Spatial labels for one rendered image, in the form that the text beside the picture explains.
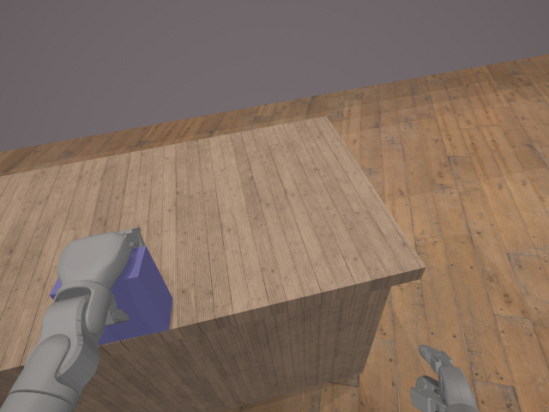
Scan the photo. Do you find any table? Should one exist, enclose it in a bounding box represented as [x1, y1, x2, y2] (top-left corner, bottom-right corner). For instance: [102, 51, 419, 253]
[0, 116, 426, 412]

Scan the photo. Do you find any robot right hand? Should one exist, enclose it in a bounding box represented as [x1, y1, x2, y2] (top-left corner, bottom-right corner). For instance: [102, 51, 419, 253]
[410, 344, 477, 412]

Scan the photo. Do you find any robot left forearm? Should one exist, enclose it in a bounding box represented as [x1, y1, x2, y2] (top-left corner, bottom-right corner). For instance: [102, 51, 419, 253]
[0, 281, 112, 412]

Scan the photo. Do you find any robot left hand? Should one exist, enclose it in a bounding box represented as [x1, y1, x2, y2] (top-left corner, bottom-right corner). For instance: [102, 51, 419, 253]
[57, 227, 145, 326]

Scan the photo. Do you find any sponge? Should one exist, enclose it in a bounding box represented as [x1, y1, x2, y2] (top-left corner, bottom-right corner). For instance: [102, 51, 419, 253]
[50, 246, 172, 345]

